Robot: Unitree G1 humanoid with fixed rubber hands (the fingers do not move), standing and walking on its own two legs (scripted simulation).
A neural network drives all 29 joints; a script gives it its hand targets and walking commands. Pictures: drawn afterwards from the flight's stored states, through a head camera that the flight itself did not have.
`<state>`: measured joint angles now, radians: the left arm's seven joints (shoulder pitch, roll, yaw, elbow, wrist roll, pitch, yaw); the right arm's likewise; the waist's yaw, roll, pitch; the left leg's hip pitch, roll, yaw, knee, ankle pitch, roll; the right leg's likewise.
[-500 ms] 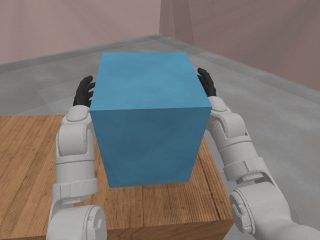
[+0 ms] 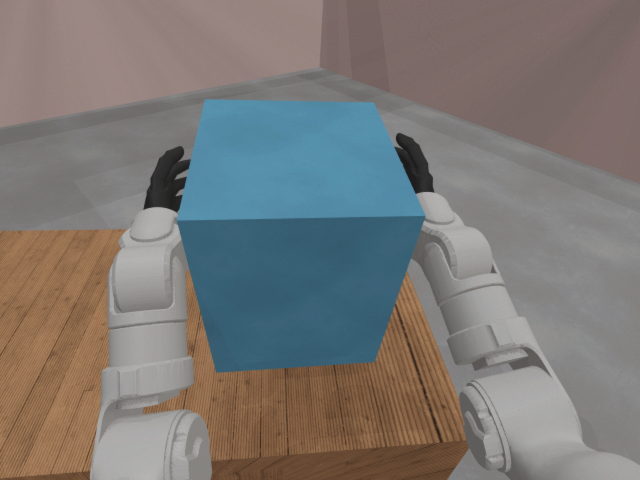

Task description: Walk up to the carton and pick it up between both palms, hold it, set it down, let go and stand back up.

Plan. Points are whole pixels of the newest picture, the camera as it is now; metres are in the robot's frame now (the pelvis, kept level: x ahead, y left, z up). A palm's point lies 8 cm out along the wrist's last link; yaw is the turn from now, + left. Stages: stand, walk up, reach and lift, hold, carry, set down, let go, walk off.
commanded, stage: hold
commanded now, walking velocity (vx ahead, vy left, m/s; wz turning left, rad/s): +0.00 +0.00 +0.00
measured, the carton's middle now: (294, 238) +0.35 +0.01 +0.18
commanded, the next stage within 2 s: none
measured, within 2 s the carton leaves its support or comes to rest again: neither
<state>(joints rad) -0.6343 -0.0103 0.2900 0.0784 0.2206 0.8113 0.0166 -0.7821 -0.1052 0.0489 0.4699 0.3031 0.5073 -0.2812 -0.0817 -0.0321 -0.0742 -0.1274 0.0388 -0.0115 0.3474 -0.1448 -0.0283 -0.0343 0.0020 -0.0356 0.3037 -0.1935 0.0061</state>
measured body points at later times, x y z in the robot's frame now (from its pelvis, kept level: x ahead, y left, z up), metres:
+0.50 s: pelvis +0.00 +0.00 +0.00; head -0.06 +0.01 +0.45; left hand +0.37 +0.16 +0.22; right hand +0.38 -0.14 +0.23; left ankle +0.03 +0.13 -0.75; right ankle -0.01 -0.12 -0.75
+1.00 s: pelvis +0.00 +0.00 +0.00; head -0.06 +0.02 +0.45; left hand +0.37 +0.16 +0.22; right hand +0.38 -0.13 +0.23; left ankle +0.03 +0.13 -0.75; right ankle -0.01 -0.12 -0.75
